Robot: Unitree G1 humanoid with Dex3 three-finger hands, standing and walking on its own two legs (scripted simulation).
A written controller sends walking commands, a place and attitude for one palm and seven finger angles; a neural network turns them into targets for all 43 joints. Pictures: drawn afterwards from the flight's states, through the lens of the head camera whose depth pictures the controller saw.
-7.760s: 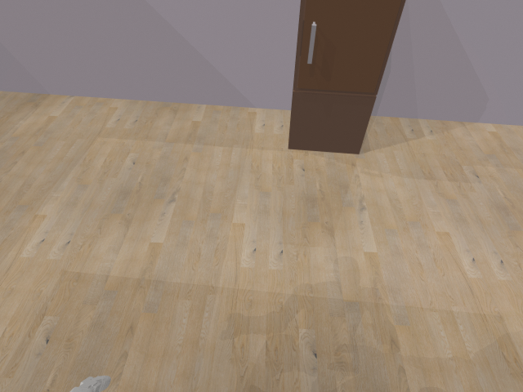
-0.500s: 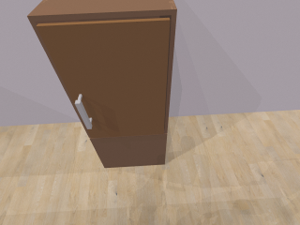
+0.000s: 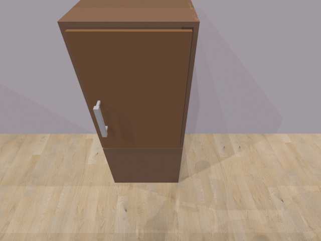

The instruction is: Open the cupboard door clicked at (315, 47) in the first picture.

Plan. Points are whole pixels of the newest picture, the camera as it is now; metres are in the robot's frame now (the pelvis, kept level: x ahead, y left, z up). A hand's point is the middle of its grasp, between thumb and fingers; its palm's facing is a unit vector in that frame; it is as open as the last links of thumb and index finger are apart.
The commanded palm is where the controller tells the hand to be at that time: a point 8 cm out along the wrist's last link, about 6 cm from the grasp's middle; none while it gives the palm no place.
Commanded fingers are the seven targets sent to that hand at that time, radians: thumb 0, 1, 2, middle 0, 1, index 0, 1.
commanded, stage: shuffle to correct the standing spot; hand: left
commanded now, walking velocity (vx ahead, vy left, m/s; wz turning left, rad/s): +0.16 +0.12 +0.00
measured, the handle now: (101, 119) +0.60 +0.29 -0.11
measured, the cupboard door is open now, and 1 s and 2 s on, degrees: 0 0 0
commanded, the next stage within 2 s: come to a stop and stand still in 0.46 s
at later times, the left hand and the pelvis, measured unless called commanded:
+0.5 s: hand out of the picture +0.05 +0.22 -0.17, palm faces +0.14 -0.97 -0.20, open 7.3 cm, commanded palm none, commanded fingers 0.00 0.90 0.90 -0.20 -0.30 -0.20 -0.30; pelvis +0.05 +0.05 +0.00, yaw +4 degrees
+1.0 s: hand out of the picture +0.15 +0.25 -0.17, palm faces +0.05 -0.96 -0.27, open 7.4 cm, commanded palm none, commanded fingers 0.00 0.90 0.90 -0.20 -0.30 -0.20 -0.30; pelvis +0.10 +0.05 -0.01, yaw +2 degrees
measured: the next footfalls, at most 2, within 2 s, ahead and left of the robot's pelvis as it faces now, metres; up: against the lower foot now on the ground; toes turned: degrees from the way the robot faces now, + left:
left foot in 0.62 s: +0.17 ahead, +0.21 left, +0.00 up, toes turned +8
right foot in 0.94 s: +0.17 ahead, -0.02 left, +0.00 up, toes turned -3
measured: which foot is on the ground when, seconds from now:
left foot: down 0.00-0.36, up 0.38-0.60, down 0.62-0.94, up 0.96-1.00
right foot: down 0.00-0.62, up 0.64-0.92, down 0.94-1.00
